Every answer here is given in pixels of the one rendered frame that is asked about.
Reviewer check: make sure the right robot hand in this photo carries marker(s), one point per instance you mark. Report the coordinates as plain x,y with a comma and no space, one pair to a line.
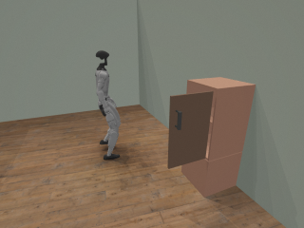
110,118

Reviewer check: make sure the left robot thigh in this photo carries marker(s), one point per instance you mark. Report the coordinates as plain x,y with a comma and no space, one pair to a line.
115,111

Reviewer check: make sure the left robot hand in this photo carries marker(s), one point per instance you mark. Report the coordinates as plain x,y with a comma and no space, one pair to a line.
112,101

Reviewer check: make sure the robot right upper arm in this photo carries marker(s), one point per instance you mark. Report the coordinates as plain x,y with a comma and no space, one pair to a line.
101,81

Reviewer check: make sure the cupboard door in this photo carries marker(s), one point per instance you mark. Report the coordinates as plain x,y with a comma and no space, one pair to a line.
189,144

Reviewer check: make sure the handle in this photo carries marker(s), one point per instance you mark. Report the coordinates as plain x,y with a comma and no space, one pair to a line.
178,126

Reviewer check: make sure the robot left foot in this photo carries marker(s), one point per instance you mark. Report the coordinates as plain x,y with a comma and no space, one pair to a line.
102,142

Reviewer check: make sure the robot right forearm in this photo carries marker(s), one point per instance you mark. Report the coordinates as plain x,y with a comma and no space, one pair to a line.
101,98

